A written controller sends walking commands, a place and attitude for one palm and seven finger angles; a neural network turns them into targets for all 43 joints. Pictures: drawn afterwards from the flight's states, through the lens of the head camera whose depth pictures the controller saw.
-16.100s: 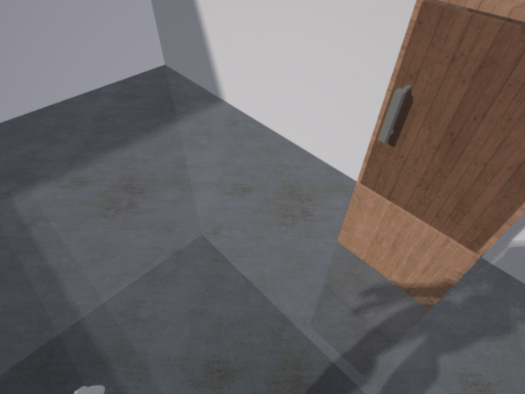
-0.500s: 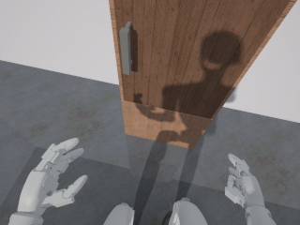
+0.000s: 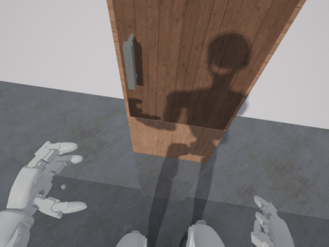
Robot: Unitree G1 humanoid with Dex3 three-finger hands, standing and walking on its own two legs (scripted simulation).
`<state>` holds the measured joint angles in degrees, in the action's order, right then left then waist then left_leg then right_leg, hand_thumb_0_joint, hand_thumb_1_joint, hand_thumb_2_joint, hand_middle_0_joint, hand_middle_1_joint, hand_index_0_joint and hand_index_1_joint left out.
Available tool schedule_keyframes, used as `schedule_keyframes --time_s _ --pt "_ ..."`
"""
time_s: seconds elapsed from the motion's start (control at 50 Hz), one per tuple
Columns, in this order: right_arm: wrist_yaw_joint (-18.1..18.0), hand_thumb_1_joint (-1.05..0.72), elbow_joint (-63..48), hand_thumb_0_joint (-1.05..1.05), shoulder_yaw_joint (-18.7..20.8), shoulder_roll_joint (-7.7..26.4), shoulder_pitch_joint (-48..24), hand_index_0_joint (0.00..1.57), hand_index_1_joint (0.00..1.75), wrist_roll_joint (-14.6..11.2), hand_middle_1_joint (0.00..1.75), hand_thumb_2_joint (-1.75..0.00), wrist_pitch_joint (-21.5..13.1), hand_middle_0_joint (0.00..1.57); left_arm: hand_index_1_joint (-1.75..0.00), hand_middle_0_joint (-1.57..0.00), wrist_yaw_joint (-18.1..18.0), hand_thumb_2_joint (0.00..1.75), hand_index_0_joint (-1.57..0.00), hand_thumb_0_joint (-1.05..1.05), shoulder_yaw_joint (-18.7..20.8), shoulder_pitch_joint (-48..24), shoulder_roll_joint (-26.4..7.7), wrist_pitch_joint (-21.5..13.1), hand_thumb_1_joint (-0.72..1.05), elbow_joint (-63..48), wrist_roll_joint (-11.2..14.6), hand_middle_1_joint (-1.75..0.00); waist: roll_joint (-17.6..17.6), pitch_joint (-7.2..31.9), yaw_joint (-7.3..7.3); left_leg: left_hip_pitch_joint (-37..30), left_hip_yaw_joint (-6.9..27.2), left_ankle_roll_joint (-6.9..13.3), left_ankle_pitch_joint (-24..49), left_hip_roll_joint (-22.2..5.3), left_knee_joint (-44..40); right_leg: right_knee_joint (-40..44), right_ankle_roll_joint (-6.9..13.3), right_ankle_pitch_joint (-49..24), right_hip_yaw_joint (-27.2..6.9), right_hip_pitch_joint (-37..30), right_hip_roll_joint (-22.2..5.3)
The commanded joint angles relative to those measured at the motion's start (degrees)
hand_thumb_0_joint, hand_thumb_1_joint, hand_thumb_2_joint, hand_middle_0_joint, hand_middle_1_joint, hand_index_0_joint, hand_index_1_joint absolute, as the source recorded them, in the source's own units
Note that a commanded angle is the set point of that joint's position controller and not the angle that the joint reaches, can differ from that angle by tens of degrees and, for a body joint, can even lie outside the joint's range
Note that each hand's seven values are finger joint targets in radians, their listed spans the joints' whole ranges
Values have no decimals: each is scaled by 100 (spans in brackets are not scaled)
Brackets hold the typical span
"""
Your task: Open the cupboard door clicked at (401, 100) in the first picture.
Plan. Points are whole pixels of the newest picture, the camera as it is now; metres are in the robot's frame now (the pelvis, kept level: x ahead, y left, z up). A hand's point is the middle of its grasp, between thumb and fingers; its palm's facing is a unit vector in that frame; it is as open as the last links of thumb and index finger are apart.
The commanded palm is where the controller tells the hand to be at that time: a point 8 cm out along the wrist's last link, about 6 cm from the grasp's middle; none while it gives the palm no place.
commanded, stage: raise the hand with hooked fingers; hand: left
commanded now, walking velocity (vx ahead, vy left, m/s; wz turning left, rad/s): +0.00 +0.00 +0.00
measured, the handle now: (132, 63) +0.60 +0.13 +0.06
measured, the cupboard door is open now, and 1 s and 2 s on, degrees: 0 0 0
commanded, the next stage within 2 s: move the hooked fingers beside the handle in 1.04 s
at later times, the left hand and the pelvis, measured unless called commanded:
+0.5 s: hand (47, 154) +0.29 +0.27 +0.07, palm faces -0.08 -0.99 -0.07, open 13.9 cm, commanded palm +0.27 +0.32 +0.07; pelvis +0.01 +0.00 +0.01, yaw +0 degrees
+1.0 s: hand (51, 151) +0.30 +0.26 +0.07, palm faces -0.09 -0.99 -0.05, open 14.0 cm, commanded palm +0.27 +0.31 +0.07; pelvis +0.01 -0.01 +0.02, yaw -1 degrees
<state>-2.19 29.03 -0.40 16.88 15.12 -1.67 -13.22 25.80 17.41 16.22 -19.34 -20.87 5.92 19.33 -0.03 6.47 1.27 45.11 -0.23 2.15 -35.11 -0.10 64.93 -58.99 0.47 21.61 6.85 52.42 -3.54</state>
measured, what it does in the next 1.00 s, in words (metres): stands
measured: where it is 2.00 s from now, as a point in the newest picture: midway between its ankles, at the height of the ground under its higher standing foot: outside the picture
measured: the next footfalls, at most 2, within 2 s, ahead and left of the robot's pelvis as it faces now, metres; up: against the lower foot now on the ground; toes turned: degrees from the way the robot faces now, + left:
none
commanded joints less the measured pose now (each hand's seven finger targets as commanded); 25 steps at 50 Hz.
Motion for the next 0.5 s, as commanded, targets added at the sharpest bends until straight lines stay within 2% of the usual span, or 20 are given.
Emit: schedule_keyframes --time_s 0.0,0.04,0.1,0.14,0.18,0.22,0.26,0.28,0.32,0.36,0.38,0.42,0.46,0.48 --pt "-51 -90 -827 0 280 763 -93 20 30 -44 30 -90 -284 20 -111 -29 83 36 -29 0 718 -693 -1173 -342 -36 -937 247 -111 -423 1323 -45 -111 303 -226 2310 75 -1346 629 125 -554 -269 -1935 342" --pt "-56 -90 -830 0 268 772 -105 20 30 -54 30 -90 -270 20 -114 -29 129 34 -29 0 724 -825 -1210 -307 -41 -833 247 -114 -612 1246 -43 -140 296 -232 2287 77 -1392 683 124 -567 -275 -1941 324" --pt "-51 -90 -827 0 237 802 -45 20 30 -44 30 -90 -241 20 -118 -30 232 31 -30 0 795 -1062 -1362 -197 -48 -676 244 -118 -728 1341 -43 -335 294 -255 2576 51 -1422 686 143 -808 -258 -1990 361" --pt "-58 -90 -843 0 230 828 -57 20 30 -53 30 -90 -231 20 -120 -30 286 30 -30 0 813 -1204 -1408 -125 -50 -479 230 -120 -592 1209 -25 -282 325 -258 2466 45 -1489 734 133 -720 -233 -1970 355" --pt "-72 -90 -840 0 216 844 -46 20 30 -39 30 -90 -225 20 -120 -30 365 30 -30 0 899 -1502 -1528 -82 -50 -380 275 -120 -653 1186 -17 -319 320 -266 2529 48 -1467 722 166 -802 -235 -1987 385" --pt "-76 -90 -831 0 217 839 -12 20 30 -41 30 -90 -212 20 -120 -30 438 30 -30 0 1035 -1626 -1653 -60 -50 -307 302 -120 -566 1439 -47 -423 318 -275 2733 41 -1493 743 139 -992 -258 -2163 370" --pt "-81 -90 -811 0 198 831 0 20 30 -46 30 -90 -208 20 -120 -30 488 30 -30 0 1024 -1706 -1626 -25 -50 -116 313 -120 -521 1398 -28 -401 301 -259 2743 39 -1500 784 125 -1045 -273 -2176 366" --pt "-78 -90 -806 0 183 853 7 20 30 -26 30 -90 -199 20 -120 -30 542 30 -30 0 1082 -1878 -1734 -13 -50 -36 337 -120 -676 1327 -48 -420 310 -299 2919 42 -1474 729 176 -1136 -252 -2144 401" --pt "-69 -90 -770 0 202 850 55 20 30 -33 30 -90 -183 20 -120 -30 609 30 -30 0 1139 -1989 -1811 -23 -50 11 328 -120 -648 1544 -43 -563 301 -299 3074 23 -1487 758 141 -1256 -277 -2219 373" --pt "-68 -90 -761 0 190 862 63 20 30 -34 30 -90 -172 20 -120 -30 647 30 -30 0 1139 -2055 -1817 15 -50 228 305 -120 -577 1453 -46 -516 313 -303 3045 15 -1536 789 130 -1197 -267 -2181 371" --pt "-67 -90 -770 0 178 882 72 20 30 -18 30 -90 -163 20 -120 -30 710 30 -30 0 1211 -2200 -1924 42 -50 349 336 -120 -623 1401 -48 -481 303 -313 3101 25 -1497 748 169 -1249 -269 -2174 409" --pt "-73 -90 -741 0 189 885 105 20 30 -27 30 -90 -129 20 -120 -30 756 30 -30 0 1364 -2362 -2066 27 -50 409 380 -120 -495 1602 -62 -510 291 -298 3115 22 -1528 797 143 -1325 -305 -2355 383" --pt "-79 -90 -729 0 190 890 124 20 30 -43 30 -90 -115 20 -120 -30 789 30 -30 0 1376 -2444 -2071 36 -50 572 385 -120 -422 1532 -38 -444 272 -270 2963 23 -1567 856 125 -1241 -319 -2341 376" --pt "-88 -90 -726 0 184 908 133 20 30 -26 30 -90 -109 20 -120 -30 833 30 -30 0 1424 -2588 -2188 25 -50 619 393 -120 -539 1525 -52 -465 265 -283 3090 25 -1535 818 168 -1326 -332 -2356 400"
